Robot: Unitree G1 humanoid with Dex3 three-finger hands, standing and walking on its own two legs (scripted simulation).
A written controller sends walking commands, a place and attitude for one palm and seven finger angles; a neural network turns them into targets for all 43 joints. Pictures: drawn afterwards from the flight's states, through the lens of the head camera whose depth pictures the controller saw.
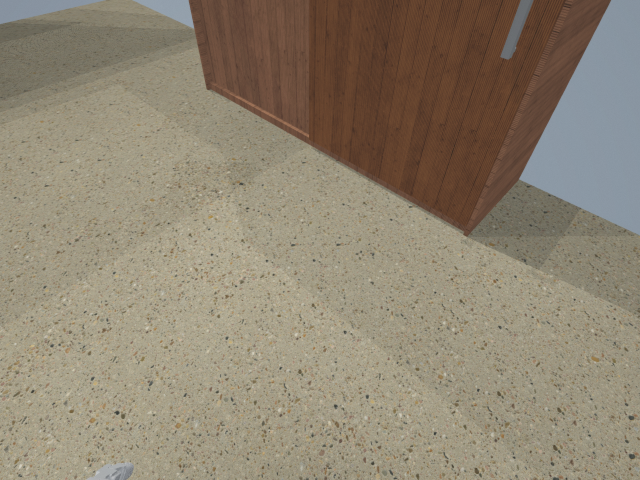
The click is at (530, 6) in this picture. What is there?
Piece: wardrobe's sliding door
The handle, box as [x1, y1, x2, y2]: [500, 0, 533, 59]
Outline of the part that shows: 533,0 520,1 501,53 501,57 508,59 514,51 516,42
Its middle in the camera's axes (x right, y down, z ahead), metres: +0.57 -0.62 +1.11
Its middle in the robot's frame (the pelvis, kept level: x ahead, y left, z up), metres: +1.28 -0.50 +0.09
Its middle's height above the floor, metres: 0.85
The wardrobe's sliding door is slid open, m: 0.00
